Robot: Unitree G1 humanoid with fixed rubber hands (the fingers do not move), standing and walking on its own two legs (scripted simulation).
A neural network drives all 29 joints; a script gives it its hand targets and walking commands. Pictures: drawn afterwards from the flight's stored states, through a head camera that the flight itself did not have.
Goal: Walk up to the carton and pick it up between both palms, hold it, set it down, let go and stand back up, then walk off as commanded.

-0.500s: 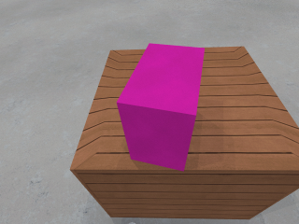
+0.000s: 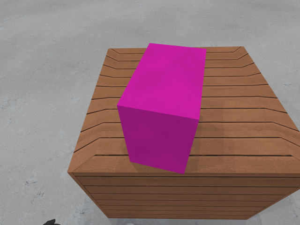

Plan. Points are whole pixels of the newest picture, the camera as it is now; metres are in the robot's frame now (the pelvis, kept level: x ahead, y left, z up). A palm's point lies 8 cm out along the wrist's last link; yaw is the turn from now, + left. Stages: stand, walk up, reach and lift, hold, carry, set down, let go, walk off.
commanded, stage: walk up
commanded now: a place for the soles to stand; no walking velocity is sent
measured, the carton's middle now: (166, 107) +0.46 -0.01 +0.06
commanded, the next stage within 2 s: reach and lift in 0.80 s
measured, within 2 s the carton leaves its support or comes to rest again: neither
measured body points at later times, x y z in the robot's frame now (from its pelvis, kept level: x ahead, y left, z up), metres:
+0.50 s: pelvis -0.01 +0.00 +0.00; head +0.01 +0.00 +0.45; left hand +0.10 +0.33 -0.09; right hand +0.09 -0.33 -0.09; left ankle +0.04 +0.13 -0.70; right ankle +0.02 -0.13 -0.70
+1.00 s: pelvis -0.01 +0.00 +0.00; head +0.01 +0.01 +0.45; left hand +0.16 +0.30 -0.08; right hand +0.12 -0.32 -0.08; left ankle +0.04 +0.13 -0.70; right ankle +0.02 -0.13 -0.70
